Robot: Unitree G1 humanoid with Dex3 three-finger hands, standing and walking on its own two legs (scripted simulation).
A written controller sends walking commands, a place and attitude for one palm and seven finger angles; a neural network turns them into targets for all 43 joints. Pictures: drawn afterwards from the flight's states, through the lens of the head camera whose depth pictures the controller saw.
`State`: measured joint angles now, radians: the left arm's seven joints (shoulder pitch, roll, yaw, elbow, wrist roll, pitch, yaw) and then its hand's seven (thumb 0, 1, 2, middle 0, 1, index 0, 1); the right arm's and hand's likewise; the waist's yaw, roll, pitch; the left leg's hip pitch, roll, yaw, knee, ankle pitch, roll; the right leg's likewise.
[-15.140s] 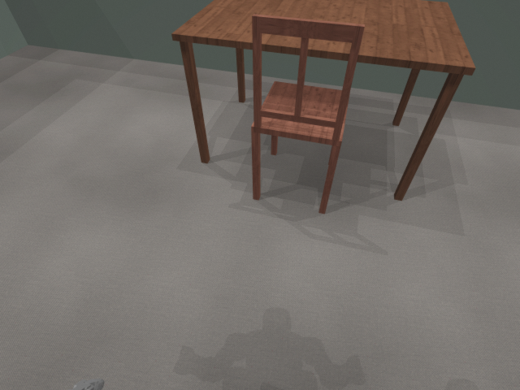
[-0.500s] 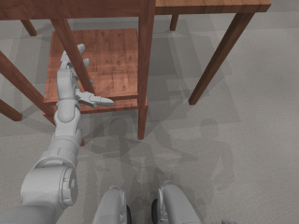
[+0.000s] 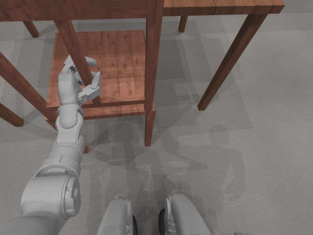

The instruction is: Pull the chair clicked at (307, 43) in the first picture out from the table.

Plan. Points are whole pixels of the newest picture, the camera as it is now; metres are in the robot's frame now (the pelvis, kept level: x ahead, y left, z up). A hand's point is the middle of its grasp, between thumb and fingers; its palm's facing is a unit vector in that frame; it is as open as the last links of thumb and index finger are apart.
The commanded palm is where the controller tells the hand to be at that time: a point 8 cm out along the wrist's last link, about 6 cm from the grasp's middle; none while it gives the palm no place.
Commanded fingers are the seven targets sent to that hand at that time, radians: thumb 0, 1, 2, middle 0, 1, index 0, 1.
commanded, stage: hook a spindle and tug to test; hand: left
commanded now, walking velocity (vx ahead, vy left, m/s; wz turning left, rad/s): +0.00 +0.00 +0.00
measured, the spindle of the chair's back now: (84, 70) +0.51 +0.16 +0.05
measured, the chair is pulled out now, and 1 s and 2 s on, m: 0.00 0.03 0.17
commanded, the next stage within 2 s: step backward, pulling the chair out in 0.64 s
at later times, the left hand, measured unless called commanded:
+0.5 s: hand (95, 90) +0.47 +0.13 +0.03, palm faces +0.09 -1.00 +0.00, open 5.5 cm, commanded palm +0.42 +0.17 +0.03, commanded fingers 0.00 0.90 0.90 -0.50 -1.45 -0.50 -1.45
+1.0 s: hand (97, 91) +0.45 +0.12 +0.05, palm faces +0.05 -0.99 -0.10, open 5.6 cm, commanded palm +0.43 +0.17 +0.05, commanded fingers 0.00 0.90 0.90 -0.50 -1.45 -0.50 -1.45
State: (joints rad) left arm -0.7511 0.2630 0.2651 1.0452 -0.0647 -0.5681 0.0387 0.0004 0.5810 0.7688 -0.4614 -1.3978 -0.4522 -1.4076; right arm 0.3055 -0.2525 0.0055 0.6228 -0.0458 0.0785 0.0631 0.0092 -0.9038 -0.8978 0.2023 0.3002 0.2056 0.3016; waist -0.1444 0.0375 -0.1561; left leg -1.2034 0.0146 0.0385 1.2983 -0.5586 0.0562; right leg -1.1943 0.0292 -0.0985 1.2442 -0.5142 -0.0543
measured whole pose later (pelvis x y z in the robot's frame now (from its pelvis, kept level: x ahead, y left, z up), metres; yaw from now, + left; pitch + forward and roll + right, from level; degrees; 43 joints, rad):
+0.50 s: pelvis +0.02 +0.00 +0.01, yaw -1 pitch +26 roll -2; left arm -0.53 0.20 0.20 0.79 -0.11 -0.52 0.06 0.01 0.72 0.76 -0.39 -1.42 -0.39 -1.44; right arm 0.30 -0.24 -0.01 0.59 -0.03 0.08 0.08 0.01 -0.90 -0.90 0.20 0.30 0.21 0.30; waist -0.11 0.04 -0.17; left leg -1.12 0.02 0.05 1.24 -0.58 0.06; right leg -1.12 0.04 -0.08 1.19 -0.53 -0.05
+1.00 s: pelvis +0.05 +0.01 +0.10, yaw +1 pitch +17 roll -1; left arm -0.53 0.17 0.08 0.93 -0.09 -0.22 0.12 0.08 0.71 0.78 -0.28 -1.10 -0.43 -1.44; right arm 0.26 -0.22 0.03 0.58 0.06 0.17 -0.07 0.01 -0.90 -0.90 0.20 0.30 0.21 0.30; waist -0.10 0.02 -0.03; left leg -0.64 -0.01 0.05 0.73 -0.36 0.04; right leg -0.66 0.03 -0.06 0.72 -0.31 -0.01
